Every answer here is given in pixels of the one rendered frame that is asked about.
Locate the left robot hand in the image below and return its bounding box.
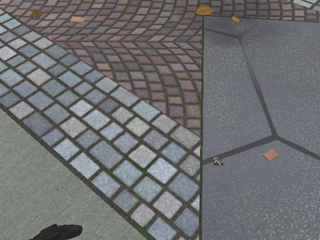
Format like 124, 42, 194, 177
29, 224, 83, 240

